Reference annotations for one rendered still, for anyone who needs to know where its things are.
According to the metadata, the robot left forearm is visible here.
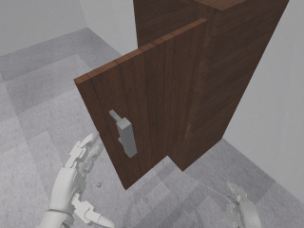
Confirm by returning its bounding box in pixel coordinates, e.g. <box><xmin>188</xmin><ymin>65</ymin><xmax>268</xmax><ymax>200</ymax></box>
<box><xmin>36</xmin><ymin>209</ymin><xmax>74</xmax><ymax>228</ymax></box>

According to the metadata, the right robot hand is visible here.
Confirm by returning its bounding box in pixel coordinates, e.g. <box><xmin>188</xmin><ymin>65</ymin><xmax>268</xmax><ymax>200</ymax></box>
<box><xmin>223</xmin><ymin>180</ymin><xmax>262</xmax><ymax>228</ymax></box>

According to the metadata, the handle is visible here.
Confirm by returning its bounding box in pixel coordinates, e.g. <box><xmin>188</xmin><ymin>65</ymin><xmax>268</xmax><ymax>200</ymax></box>
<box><xmin>109</xmin><ymin>109</ymin><xmax>138</xmax><ymax>158</ymax></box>

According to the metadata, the cupboard door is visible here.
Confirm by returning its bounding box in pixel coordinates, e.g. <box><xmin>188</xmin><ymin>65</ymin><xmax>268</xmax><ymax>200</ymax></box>
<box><xmin>73</xmin><ymin>18</ymin><xmax>208</xmax><ymax>190</ymax></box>

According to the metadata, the left robot hand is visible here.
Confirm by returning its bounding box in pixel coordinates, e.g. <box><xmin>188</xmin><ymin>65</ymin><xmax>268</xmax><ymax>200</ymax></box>
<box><xmin>48</xmin><ymin>130</ymin><xmax>116</xmax><ymax>228</ymax></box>

